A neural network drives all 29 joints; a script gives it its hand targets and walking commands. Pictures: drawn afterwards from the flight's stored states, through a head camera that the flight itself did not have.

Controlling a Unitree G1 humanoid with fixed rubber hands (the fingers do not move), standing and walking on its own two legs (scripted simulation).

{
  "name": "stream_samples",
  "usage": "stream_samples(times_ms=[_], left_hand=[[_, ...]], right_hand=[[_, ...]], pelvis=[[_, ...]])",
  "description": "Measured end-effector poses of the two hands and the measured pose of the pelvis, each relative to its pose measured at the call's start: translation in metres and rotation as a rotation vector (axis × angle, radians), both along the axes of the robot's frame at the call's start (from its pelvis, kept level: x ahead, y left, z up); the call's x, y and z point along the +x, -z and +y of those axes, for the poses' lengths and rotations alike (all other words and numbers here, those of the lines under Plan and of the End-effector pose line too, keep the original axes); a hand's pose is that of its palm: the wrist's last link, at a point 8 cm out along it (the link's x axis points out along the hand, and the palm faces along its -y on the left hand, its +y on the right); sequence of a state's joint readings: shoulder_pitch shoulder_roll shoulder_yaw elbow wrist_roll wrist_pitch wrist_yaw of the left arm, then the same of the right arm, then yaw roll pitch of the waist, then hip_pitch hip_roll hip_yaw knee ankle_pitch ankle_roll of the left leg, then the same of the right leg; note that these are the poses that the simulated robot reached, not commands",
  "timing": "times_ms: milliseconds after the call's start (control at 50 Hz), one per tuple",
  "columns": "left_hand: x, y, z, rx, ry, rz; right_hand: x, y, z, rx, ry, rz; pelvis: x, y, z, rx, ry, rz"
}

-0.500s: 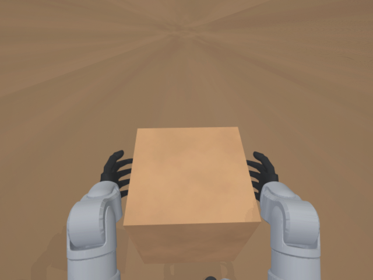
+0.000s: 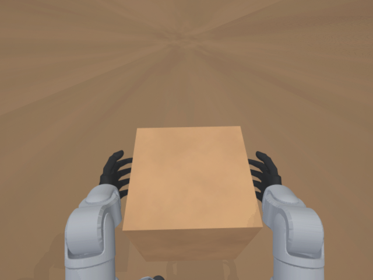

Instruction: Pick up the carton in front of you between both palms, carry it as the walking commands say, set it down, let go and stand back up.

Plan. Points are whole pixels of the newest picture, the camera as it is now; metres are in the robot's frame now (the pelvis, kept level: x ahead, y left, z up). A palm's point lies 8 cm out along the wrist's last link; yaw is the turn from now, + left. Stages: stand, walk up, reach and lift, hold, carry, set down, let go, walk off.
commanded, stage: carry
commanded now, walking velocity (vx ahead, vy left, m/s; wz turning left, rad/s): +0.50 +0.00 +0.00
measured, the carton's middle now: (189, 198) +0.28 +0.00 +0.02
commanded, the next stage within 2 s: none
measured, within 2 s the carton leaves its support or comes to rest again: neither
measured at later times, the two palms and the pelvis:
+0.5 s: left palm (135, 86) +0.60 +0.15 +0.09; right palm (237, 86) +0.60 -0.14 +0.09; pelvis +0.34 +0.00 +0.00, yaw +0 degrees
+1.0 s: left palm (148, 37) +0.92 +0.15 +0.10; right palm (225, 37) +0.91 -0.15 +0.10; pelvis +0.65 +0.00 +0.00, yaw +0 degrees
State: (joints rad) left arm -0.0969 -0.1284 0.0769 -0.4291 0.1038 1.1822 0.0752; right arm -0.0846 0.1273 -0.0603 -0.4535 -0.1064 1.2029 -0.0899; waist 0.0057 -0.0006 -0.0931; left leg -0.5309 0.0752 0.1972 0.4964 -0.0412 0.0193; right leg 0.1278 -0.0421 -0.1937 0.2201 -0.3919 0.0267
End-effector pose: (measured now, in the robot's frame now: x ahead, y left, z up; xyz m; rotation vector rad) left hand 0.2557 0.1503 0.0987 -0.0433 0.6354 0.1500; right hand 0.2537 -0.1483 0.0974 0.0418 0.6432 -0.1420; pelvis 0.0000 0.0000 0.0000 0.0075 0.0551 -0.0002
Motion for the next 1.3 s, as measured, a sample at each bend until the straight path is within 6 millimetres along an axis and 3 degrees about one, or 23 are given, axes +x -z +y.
stream_samples(times_ms=[60, 140, 260, 380, 460, 560, 640, 820, 900, 980, 1060, 1140, 1300], left_hand=[[0.054, 0.013, 0.012, -0.031, 0.008, 0.005], [0.106, 0.018, 0.019, -0.038, 0.025, 0.099], [0.180, 0.002, 0.023, -0.045, 0.037, 0.093], [0.258, -0.011, 0.022, -0.036, 0.010, 0.043], [0.315, -0.001, 0.012, -0.023, -0.008, 0.053], [0.395, 0.024, -0.008, 0.018, -0.023, 0.080], [0.437, 0.033, -0.016, 0.025, -0.042, 0.169], [0.540, 0.004, -0.019, 0.041, -0.041, 0.118], [0.593, -0.007, -0.015, 0.030, -0.013, 0.056], [0.648, -0.005, -0.003, 0.003, 0.006, -0.005], [0.688, 0.008, 0.006, -0.045, -0.008, 0.036], [0.710, 0.013, 0.008, -0.043, -0.005, 0.092], [0.753, 0.002, 0.000, -0.015, 0.004, 0.055]], right_hand=[[0.050, 0.006, 0.012, -0.022, 0.014, 0.005], [0.095, 0.010, 0.020, -0.020, 0.039, 0.099], [0.167, -0.009, 0.024, -0.028, 0.050, 0.094], [0.254, -0.021, 0.022, -0.025, 0.019, 0.045], [0.317, -0.007, 0.012, -0.017, -0.003, 0.055], [0.401, 0.029, -0.008, 0.023, -0.020, 0.081], [0.449, 0.041, -0.016, 0.028, -0.039, 0.170], [0.551, 0.018, -0.018, 0.035, -0.046, 0.118], [0.596, 0.004, -0.015, 0.030, -0.012, 0.056], [0.646, -0.004, -0.003, 0.008, 0.010, -0.004], [0.687, -0.001, 0.007, -0.026, 0.006, 0.037], [0.709, 0.004, 0.008, -0.023, 0.011, 0.093], [0.749, 0.002, 0.000, 0.000, 0.014, 0.056]], pelvis=[[0.047, 0.012, 0.014, 0.014, 0.014, -0.011], [0.090, -0.003, 0.026, -0.011, 0.033, -0.001], [0.160, -0.023, 0.031, -0.041, 0.023, 0.014], [0.244, -0.023, 0.022, -0.042, 0.009, 0.017], [0.309, -0.012, 0.009, -0.028, 0.002, 0.012], [0.392, 0.012, -0.013, -0.032, -0.026, -0.010], [0.435, -0.002, -0.025, -0.010, -0.045, 0.003], [0.539, -0.025, -0.026, 0.033, -0.026, 0.018], [0.588, -0.021, -0.016, 0.020, -0.020, 0.008], [0.641, -0.005, -0.001, -0.006, -0.002, -0.014], [0.673, -0.002, 0.005, 0.016, 0.011, -0.006], [0.695, -0.008, 0.007, 0.004, 0.018, -0.001], [0.738, -0.007, 0.003, 0.009, 0.020, 0.017]])
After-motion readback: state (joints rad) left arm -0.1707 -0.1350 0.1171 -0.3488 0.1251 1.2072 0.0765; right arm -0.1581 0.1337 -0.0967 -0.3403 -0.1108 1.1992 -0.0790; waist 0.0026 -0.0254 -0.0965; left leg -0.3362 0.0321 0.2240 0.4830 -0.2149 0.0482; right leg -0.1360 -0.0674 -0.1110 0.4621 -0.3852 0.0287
